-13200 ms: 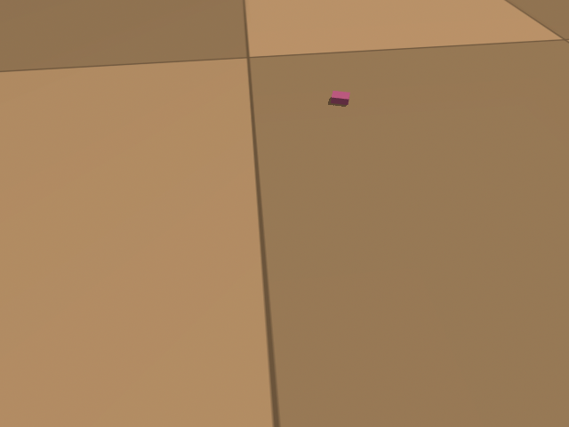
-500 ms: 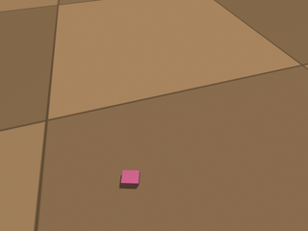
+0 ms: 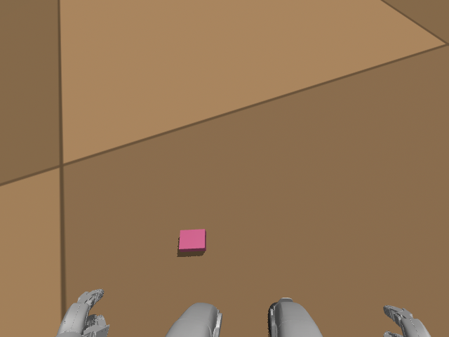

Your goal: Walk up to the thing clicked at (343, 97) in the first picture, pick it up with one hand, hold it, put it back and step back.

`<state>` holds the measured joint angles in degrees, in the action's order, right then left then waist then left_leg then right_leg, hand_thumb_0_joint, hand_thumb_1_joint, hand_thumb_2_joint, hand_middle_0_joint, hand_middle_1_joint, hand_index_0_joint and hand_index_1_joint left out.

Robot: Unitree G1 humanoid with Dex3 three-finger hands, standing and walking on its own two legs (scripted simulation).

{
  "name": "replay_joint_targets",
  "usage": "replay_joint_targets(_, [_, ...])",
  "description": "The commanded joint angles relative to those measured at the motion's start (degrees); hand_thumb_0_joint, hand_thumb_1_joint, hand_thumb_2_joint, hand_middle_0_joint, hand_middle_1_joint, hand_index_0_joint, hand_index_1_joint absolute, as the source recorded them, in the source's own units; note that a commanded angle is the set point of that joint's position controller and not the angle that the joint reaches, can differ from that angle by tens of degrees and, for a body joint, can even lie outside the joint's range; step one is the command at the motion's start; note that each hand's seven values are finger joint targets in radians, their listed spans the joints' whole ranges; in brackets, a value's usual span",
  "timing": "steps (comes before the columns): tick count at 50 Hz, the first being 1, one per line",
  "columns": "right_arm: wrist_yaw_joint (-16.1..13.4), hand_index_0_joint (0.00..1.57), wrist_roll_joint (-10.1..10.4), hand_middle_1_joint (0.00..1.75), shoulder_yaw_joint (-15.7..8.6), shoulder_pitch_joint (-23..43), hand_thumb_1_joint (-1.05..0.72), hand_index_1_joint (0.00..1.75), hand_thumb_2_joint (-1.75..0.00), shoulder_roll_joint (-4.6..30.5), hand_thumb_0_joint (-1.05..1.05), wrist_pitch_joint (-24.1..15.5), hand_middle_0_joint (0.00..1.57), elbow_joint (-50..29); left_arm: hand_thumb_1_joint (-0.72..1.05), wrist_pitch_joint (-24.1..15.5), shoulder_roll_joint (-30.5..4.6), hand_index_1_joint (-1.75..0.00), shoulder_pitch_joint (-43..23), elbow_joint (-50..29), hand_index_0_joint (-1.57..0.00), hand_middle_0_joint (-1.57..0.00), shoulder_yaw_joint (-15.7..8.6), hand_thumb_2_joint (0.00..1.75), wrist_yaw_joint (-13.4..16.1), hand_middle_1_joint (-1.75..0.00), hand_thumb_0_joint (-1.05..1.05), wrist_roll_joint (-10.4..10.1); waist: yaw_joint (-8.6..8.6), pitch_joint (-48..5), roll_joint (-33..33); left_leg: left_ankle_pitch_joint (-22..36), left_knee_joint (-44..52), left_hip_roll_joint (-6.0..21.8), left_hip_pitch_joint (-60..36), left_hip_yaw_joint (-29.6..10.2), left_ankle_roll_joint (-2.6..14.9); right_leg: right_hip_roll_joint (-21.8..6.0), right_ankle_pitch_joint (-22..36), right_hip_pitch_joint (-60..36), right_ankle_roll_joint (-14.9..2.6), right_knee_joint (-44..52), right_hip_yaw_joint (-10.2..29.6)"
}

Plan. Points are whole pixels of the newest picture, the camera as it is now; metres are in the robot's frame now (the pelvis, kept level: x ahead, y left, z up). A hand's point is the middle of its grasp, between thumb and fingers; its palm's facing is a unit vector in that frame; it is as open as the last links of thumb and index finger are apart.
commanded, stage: walk up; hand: left
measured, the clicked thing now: (193, 240) +0.51 +0.23 -0.73
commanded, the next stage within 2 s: none
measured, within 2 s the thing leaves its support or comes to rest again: neither
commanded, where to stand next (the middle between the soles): +0.12 +0.00 m, yaw -2 degrees
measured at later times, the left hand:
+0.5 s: hand out of the picture +0.08 +0.26 -0.13, palm faces -0.10 -0.92 -0.38, open 7.4 cm
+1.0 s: hand (115, 325) +0.14 +0.25 -0.14, palm faces -0.07 -0.91 -0.40, open 7.4 cm
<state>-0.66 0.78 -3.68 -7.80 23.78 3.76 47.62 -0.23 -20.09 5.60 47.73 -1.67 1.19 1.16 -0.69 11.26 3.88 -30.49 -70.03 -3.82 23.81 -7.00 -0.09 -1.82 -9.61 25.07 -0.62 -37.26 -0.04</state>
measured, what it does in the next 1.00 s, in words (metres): steps on the spot: left foot, then right foot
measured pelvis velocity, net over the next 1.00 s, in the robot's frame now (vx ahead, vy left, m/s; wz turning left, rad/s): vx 0.00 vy -0.01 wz -0.08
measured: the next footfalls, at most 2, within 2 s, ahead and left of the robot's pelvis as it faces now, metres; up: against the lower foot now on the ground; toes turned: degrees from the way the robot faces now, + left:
left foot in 0.10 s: +0.01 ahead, +0.14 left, +0.00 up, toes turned -1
right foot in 0.44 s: +0.04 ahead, -0.12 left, +0.00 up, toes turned -3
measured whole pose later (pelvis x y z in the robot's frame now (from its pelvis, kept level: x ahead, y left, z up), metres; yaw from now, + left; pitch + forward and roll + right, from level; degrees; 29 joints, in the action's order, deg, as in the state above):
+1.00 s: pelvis +0.00 -0.01 +0.00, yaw -4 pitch -3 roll +0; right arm -0.1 -1.1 -2.0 -4.8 20.3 2.0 45.1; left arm 2.0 -22.3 6.4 47.2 -2.4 1.4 -1.8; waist -0.2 12.9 0.4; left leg -8.0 -37.2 -0.1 26.3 -0.3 1.1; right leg 2.8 -33.5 22.9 -1.2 -63.8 3.5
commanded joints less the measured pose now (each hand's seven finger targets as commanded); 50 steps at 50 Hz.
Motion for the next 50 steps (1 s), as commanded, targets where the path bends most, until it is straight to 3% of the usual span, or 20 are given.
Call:
replay_joint_targets(1, [0.47, 0.20, -0.95, 0.30, -2.25, -7.95, -0.90, 0.30, -0.90, 9.88, 0.00, -1.36, 0.20, 0.11, 0.90, -0.24, -16.36, -0.30, 1.88, -3.46, -0.20, -0.20, -5.26, 0.90, 0.99, -0.30, 0.00, 2.17, -1.47, -16.60, -18.63, -5.34, 22.25, 3.08, -1.59, 5.48, -0.85, -10.30, -20.15, -13.08, -10.97, 13.69, 12.57])
replay_joint_targets(5, [0.63, 0.20, -3.15, 0.30, -3.23, -10.90, -0.90, 0.30, -0.90, 11.15, 0.00, -2.28, 0.20, 3.71, 0.90, 1.85, -15.56, -0.30, 1.64, -2.32, -0.20, -0.20, -4.61, 0.90, 0.18, -0.30, 0.00, 0.01, 0.80, -9.87, -11.50, 9.22, 41.34, 3.78, -15.09, 3.90, 2.18, -7.82, -13.52, 4.59, -4.74, 3.53, 11.19])
replay_joint_targets(6, [0.67, 0.20, -3.79, 0.30, -3.99, -8.12, -0.90, 0.30, -0.90, 16.73, 0.00, -2.61, 0.20, 1.69, 0.90, 1.63, -12.09, -0.30, -0.04, -3.32, -0.20, -0.20, -3.84, 0.90, 0.39, -0.30, 0.00, -0.74, 1.66, -7.16, 6.39, 4.20, 51.83, 18.77, -9.50, -20.43, 8.03, 1.05, -19.90, 11.87, -1.18, -9.20, 5.27])
replay_joint_targets(7, [0.79, 0.20, -2.77, 0.30, -4.86, -3.63, -0.90, 0.30, -0.90, 21.33, 0.00, -2.81, 0.20, 0.24, 0.90, 1.43, -16.13, -0.30, -5.00, -2.90, -0.20, -0.20, -5.57, 0.90, 1.34, -0.30, 0.00, -0.50, 3.88, -3.91, 8.75, 9.30, 56.19, 26.73, 4.05, -28.52, 14.66, 4.77, -26.55, 4.63, -0.04, -21.43, 6.57])
replay_joint_targets(8, [0.41, 0.20, -3.06, 0.30, -4.39, -0.45, -0.90, 0.30, -0.90, 18.97, 0.00, -3.72, 0.20, -0.25, 0.90, 1.57, -15.57, -0.30, -4.47, -2.34, -0.20, -0.20, -5.65, 0.90, 1.34, -0.30, 0.00, -0.24, 1.78, -1.49, 3.61, 16.62, 54.21, 26.23, 5.53, -24.89, 16.05, 5.09, -23.27, 3.12, -0.87, -28.63, 10.70])
replay_joint_targets(11, [-0.78, 0.20, -2.71, 0.30, -2.93, 1.22, -0.90, 0.30, -0.90, 13.83, 0.00, -5.76, 0.20, -0.16, 0.90, 1.26, -14.24, -0.30, 4.06, 0.97, -0.20, -0.20, -5.00, 0.90, -0.01, -0.30, 0.00, -1.24, -1.74, -8.58, 0.20, 19.89, 46.61, 17.44, -6.78, -8.76, 10.76, 4.89, -15.04, 2.19, -1.04, -26.12, 9.85])
replay_joint_targets(15, [0.69, 0.20, -3.78, 0.30, -5.06, -10.54, -0.90, 0.30, -0.90, 16.71, 0.00, -6.69, 0.20, 1.24, 0.90, -0.79, -14.93, -0.30, -0.40, -2.08, -0.20, -0.20, -5.13, 0.90, -2.71, -0.30, 0.00, 1.10, 5.46, -11.08, 6.15, -0.29, 49.46, 19.93, -26.15, -14.44, 13.89, 3.09, -22.29, 8.56, 0.38, -9.96, 3.06])
replay_joint_targets(18, [1.01, 0.20, -3.26, 0.30, -5.35, -14.52, -0.90, 0.30, -0.90, 17.56, 0.00, -7.03, 0.20, 0.82, 0.90, -1.82, -15.30, -0.30, -2.81, -2.92, -0.20, -0.20, -4.88, 0.90, -3.52, -0.30, 0.00, 1.52, 6.84, -5.95, 5.16, 8.16, 49.74, 22.31, -28.25, -15.51, 15.87, 1.29, -23.99, 11.29, -1.09, -3.34, 2.61])
replay_joint_targets(20, [1.41, 0.20, -2.55, 0.30, -4.90, -11.04, -0.90, 0.30, -0.90, 16.94, 0.00, -6.99, 0.20, -0.90, 0.90, -3.05, -14.16, -0.30, 3.42, -1.27, -0.20, -0.20, -4.84, 0.90, -3.39, -0.30, 0.00, 0.98, 2.98, -7.97, 7.01, 24.81, 44.95, 21.33, -24.15, -10.02, 14.45, 0.92, -18.10, 0.83, -2.31, 5.05, 0.77])
replay_joint_targets(22, [1.90, 0.20, -1.92, 0.30, -3.06, -6.26, -0.90, 0.30, -0.90, 12.62, 0.00, -6.56, 0.20, -3.54, 0.90, -4.13, -14.75, -0.30, 15.98, 3.00, -0.20, -0.20, -5.97, 0.90, -2.81, -0.30, 0.00, 0.50, -4.26, -12.82, 2.40, 32.41, 30.75, 12.49, -10.75, 2.38, 8.04, 2.60, -5.58, -24.40, -3.22, 17.42, -0.73])
replay_joint_targets(24, [1.45, 0.20, -1.34, 0.30, -2.11, -2.57, -0.90, 0.30, -0.90, 9.70, 0.00, -6.23, 0.20, -7.06, 0.90, -4.75, -24.08, -0.30, 20.16, 2.53, -0.20, -0.20, -7.59, 0.90, -2.18, -0.30, 0.00, 0.56, -5.57, -9.37, -12.75, -0.18, 10.26, 1.96, 16.77, 5.27, 2.60, -19.26, -13.25, -32.75, -12.62, 23.99, 36.47])
replay_joint_targets(27, [1.69, 0.20, -1.18, 0.30, -2.81, -7.26, -0.90, 0.30, -0.90, 11.82, 0.00, -6.31, 0.20, -3.58, 0.90, -5.01, -19.50, -0.30, 14.69, -0.51, -0.20, -0.20, -6.15, 0.90, -1.88, -0.30, 0.00, -0.82, -1.37, -3.56, -4.02, 6.27, 9.14, 5.74, 14.96, -2.60, 2.65, -14.72, -5.74, -25.67, -11.18, 21.74, 22.71])
replay_joint_targets(32, [0.95, 0.20, -0.39, 0.30, -1.31, -10.24, -0.90, 0.30, -0.90, 7.21, 0.00, -5.12, 0.20, -0.24, 0.90, -4.29, -14.49, -0.30, 7.54, -1.90, -0.20, -0.20, -3.50, 0.90, -0.40, -0.30, 0.00, -0.83, 1.77, -3.85, -10.29, 12.24, 22.49, 5.06, -4.14, 3.04, -0.24, -9.99, 38.60, -8.88, -9.39, 14.16, 3.89])
replay_joint_targets(34, [0.33, 0.20, -0.29, 0.30, -0.93, -8.03, -0.90, 0.30, -0.90, 7.72, 0.00, -4.45, 0.20, -0.53, 0.90, -2.62, -15.05, -0.30, 6.84, -2.65, -0.20, -0.20, -3.35, 0.90, 0.22, -0.30, 0.00, -1.18, 0.69, -5.95, -13.73, 15.19, 24.50, 3.04, -3.15, 6.10, 0.44, -9.73, 42.98, -12.11, -8.58, 9.85, 4.15])
replay_joint_targets(38, [-0.24, 0.20, -0.98, 0.30, -1.78, -7.55, -0.90, 0.30, -0.90, 9.02, 0.00, -3.42, 0.20, -1.21, 0.90, 0.11, -16.10, -0.30, 5.29, -4.16, -0.20, -0.20, -3.41, 0.90, 0.93, -0.30, 0.00, -2.16, 1.69, -10.50, -13.33, 21.59, 34.94, 2.03, -7.73, 7.96, 2.58, -7.87, 34.90, -12.47, -6.60, -0.91, 4.37])
replay_joint_targets(40, [-0.37, 0.20, -1.61, 0.30, -2.78, -7.85, -0.90, 0.30, -0.90, 12.07, 0.00, -3.60, 0.20, -1.78, 0.90, 0.56, -15.15, -0.30, 6.00, -4.57, -0.20, -0.20, -3.40, 0.90, 1.30, -0.30, 0.00, -3.13, 1.95, -14.34, -6.18, 54.94, 38.98, 6.88, -14.13, 2.74, 4.87, -2.46, 24.04, -11.11, -2.67, -9.86, 4.33])
replay_joint_targets(41, [-0.36, 0.20, -2.39, 0.30, -3.72, -8.46, -0.90, 0.30, -0.90, 15.13, 0.00, -3.53, 0.20, -3.35, 0.90, 0.57, -13.37, -0.30, 7.94, -4.73, -0.20, -0.20, -3.17, 0.90, 1.58, -0.30, 0.00, -4.05, 2.21, -17.11, 0.29, 68.25, 41.44, 15.61, -17.36, -6.86, 10.03, 2.36, 10.79, -8.13, -0.24, -18.26, 3.33])
replay_joint_targets(42, [-0.29, 0.20, -0.89, 0.30, -4.13, -7.99, -0.90, 0.30, -0.90, 17.02, 0.00, -3.75, 0.20, -3.20, 0.90, 1.41, -12.54, -0.30, 9.41, -4.38, -0.20, -0.20, -3.11, 0.90, 1.85, -0.30, 0.00, -4.10, 2.18, -20.52, 8.89, 74.72, 42.30, 23.56, -19.77, -16.78, 17.42, 7.21, -23.34, -5.36, -0.38, -28.01, 2.60])
replay_joint_targets(44, [-0.84, 0.20, -0.57, 0.30, -4.12, -4.46, -0.90, 0.30, -0.90, 14.54, 0.00, -3.33, 0.20, -4.62, 0.90, 2.38, -14.06, -0.30, 9.01, -2.66, -0.20, -0.20, -3.57, 0.90, 2.09, -0.30, 0.00, -3.02, 1.43, -20.19, 3.64, 59.27, 43.12, 22.53, -14.53, -13.67, 18.17, 5.43, -29.21, -4.68, -0.99, -36.80, 7.89])
replay_joint_targets(50, [-0.01, 0.20, -3.00, 0.30, -3.37, -0.28, -0.90, 0.30, -0.90, 11.81, 0.00, -2.00, 0.20, -7.00, 0.90, 1.43, -12.24, -0.30, 11.18, -1.16, -0.20, -0.20, -4.61, 0.90, 0.39, -0.30, 0.00, -1.65, 1.20, -16.49, 5.75, 25.69, 43.80, 16.56, -9.04, -8.30, 13.37, 3.01, -24.04, -5.97, 0.07, -15.38, 0.32])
